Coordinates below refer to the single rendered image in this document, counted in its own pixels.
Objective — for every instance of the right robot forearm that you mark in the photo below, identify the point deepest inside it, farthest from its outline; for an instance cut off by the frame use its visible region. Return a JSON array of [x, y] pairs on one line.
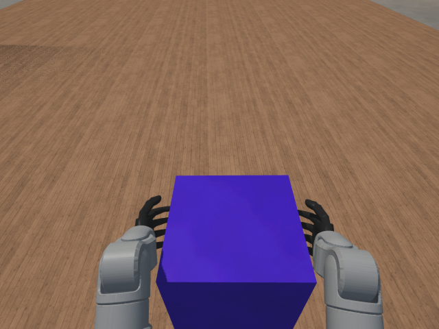
[[352, 286]]

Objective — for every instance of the right robot hand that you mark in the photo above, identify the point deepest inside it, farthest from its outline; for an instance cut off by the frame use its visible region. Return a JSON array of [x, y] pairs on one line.
[[321, 222]]

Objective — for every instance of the left robot hand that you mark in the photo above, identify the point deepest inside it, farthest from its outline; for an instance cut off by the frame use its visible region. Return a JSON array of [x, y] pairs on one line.
[[147, 214]]

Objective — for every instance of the carton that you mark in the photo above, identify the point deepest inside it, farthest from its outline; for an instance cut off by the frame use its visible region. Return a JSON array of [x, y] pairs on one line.
[[234, 254]]

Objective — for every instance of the left robot forearm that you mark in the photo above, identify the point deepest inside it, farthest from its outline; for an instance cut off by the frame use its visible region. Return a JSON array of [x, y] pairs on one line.
[[123, 282]]

